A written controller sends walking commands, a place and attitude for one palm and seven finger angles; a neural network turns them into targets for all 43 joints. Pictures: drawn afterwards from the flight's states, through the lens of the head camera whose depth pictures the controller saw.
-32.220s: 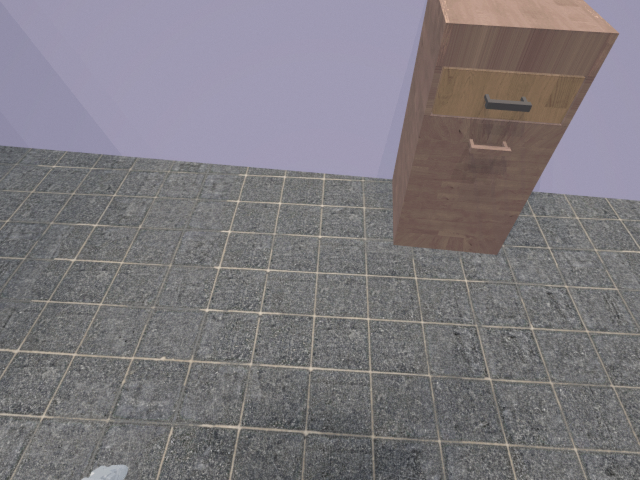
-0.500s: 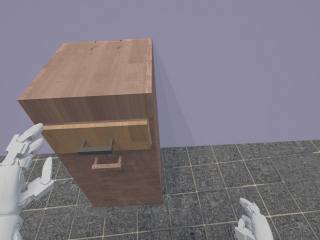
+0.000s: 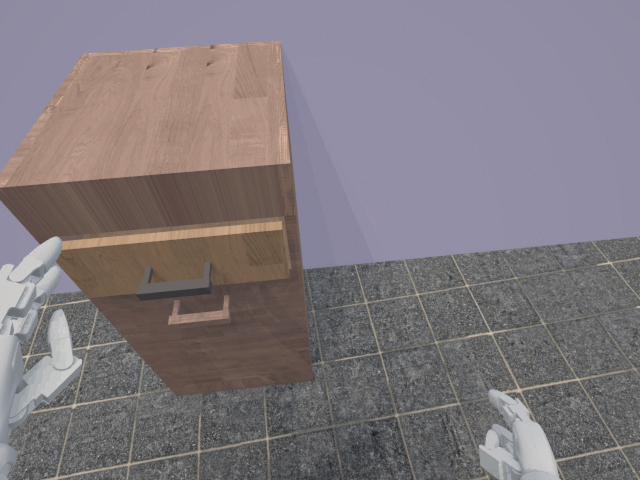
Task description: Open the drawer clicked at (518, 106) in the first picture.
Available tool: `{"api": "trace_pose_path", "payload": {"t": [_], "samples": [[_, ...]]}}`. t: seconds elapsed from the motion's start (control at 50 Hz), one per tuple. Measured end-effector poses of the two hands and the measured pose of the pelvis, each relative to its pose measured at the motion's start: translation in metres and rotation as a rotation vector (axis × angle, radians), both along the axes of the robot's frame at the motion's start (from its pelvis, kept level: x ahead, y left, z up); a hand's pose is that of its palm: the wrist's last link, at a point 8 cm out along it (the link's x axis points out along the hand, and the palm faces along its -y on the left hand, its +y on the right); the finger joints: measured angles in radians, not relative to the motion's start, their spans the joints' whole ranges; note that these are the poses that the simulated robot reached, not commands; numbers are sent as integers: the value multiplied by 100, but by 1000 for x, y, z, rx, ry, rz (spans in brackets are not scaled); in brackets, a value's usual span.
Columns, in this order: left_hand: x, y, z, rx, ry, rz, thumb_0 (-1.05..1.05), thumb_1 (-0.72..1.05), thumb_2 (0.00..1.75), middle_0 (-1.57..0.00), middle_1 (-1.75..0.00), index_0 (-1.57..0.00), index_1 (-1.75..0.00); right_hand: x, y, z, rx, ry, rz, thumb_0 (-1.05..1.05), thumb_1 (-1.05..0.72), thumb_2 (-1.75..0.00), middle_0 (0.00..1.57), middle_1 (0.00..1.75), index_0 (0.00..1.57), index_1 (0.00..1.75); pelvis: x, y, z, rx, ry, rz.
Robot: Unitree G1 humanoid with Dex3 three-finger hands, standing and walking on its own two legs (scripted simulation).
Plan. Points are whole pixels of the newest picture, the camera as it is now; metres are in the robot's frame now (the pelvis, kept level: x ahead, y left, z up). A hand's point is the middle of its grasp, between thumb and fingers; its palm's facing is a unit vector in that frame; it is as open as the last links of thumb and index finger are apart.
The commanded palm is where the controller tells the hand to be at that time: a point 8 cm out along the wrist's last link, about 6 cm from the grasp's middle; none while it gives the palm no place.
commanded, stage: step back with the hand held close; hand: left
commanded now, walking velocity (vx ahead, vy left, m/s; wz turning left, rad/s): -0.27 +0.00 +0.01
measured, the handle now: (176, 279) +0.44 +0.29 -0.08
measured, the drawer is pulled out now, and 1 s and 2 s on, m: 0.03 0.03 0.03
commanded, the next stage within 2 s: stop stepping back and stand still in 1.50 s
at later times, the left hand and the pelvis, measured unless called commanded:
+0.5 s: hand (9, 445) +0.12 +0.25 +0.15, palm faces +0.34 -0.80 -0.50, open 7.4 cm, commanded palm +0.06 +0.29 +0.17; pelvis -0.06 +0.01 -0.01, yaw +1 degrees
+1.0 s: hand out of the picture +0.08 +0.23 +0.16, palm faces +0.26 -0.84 -0.48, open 7.4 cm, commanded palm +0.02 +0.28 +0.17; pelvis -0.12 +0.01 -0.01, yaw -3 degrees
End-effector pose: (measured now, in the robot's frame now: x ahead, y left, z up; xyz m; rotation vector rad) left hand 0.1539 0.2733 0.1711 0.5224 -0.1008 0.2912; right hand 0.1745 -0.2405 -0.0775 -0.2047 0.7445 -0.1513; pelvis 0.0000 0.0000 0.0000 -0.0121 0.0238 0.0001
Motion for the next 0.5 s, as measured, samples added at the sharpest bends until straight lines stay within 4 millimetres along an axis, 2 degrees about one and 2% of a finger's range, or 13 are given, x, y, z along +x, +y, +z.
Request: {"api": "trace_pose_path", "payload": {"t": [0.16,0.36,0.5], "samples": [[-13,12,0,22,0,-27,1,89,90,-21,-30,-22,-30,-20,9,2,-17,18,-19,1,-91,-89,20,30,20,30,-17,11,-3,-3,14,-2],[-46,20,2,52,-54,-18,1,89,90,-21,-30,-21,-30,-43,29,1,-12,-23,29,1,-91,-89,20,30,21,30,-47,17,-8,-10,20,5],[-68,17,2,57,-86,0,1,89,90,-21,-30,-21,-30,-60,30,-4,-15,-33,54,1,-91,-89,20,30,21,30,-64,13,-12,-22,14,11]]}}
